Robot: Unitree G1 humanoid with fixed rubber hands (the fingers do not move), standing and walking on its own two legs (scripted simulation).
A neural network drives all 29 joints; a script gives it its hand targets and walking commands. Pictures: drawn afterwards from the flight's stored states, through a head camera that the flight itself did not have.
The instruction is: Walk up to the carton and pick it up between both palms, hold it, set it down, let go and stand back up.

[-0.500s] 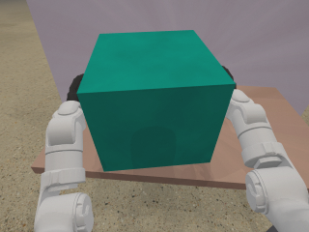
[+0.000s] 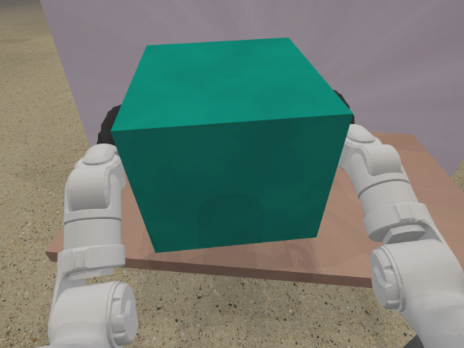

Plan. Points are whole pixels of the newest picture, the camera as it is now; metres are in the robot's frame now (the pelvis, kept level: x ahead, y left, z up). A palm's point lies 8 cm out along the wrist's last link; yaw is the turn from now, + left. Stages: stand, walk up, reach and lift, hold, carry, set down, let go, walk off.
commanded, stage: hold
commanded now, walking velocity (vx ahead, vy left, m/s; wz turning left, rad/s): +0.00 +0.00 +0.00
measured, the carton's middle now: (227, 136) +0.45 +0.01 +0.20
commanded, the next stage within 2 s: none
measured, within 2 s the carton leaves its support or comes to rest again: neither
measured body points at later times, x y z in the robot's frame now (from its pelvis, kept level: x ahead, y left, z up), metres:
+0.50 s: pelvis -0.01 +0.00 +0.00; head -0.07 +0.02 +0.44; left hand +0.37 +0.20 +0.24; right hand +0.39 -0.19 +0.26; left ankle +0.02 +0.09 -0.75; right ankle +0.01 -0.09 -0.75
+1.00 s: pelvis +0.00 +0.00 +0.00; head -0.06 +0.02 +0.45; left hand +0.37 +0.20 +0.23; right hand +0.40 -0.18 +0.25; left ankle +0.02 +0.09 -0.75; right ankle +0.01 -0.09 -0.75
